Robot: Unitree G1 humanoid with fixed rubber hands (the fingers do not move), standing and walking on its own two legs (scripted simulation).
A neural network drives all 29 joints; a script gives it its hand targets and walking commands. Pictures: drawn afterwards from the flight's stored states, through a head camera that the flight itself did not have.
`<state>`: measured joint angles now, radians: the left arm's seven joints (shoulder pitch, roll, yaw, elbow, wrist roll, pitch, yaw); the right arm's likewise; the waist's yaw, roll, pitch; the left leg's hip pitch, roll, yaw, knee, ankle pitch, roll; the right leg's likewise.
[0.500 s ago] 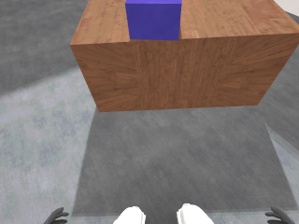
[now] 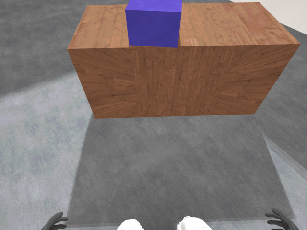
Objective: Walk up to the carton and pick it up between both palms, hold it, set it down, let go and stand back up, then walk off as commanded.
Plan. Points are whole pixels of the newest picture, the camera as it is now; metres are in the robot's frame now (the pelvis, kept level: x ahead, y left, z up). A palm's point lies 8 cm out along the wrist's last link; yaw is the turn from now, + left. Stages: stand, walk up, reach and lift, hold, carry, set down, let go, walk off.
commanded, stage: stand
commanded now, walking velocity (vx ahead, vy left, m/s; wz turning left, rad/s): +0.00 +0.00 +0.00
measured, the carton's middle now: (155, 18) +1.15 +0.01 +0.00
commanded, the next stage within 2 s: none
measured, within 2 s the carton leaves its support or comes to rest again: neither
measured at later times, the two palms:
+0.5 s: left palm out of the picture +0.12 +0.31 -0.09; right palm (290, 227) +0.15 -0.31 -0.07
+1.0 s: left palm out of the picture +0.12 +0.31 -0.09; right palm (289, 229) +0.14 -0.31 -0.07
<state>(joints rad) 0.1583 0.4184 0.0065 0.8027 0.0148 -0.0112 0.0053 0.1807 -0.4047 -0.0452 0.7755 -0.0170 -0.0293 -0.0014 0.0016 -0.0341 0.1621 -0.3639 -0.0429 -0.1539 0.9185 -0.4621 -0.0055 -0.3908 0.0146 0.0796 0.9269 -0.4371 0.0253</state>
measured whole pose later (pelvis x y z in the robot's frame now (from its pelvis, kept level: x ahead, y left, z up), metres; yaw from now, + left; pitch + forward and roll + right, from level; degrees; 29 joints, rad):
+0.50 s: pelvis +0.00 +0.00 +0.00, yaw +0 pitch -6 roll +0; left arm 0.16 0.42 0.01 0.81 0.01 -0.02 0.01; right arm 0.11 -0.40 -0.05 0.78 -0.02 -0.02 0.00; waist 0.00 -0.03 0.14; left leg -0.36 -0.04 -0.15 0.92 -0.46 -0.01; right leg -0.39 0.01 0.08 0.93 -0.44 0.02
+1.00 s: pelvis +0.00 +0.00 +0.00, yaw +0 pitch -6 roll +0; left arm 0.16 0.42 0.01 0.82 0.01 -0.02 0.01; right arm 0.12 -0.39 -0.05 0.78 -0.02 -0.01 0.00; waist 0.00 -0.03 0.13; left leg -0.36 -0.04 -0.15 0.91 -0.46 -0.01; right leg -0.39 0.01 0.08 0.92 -0.43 0.02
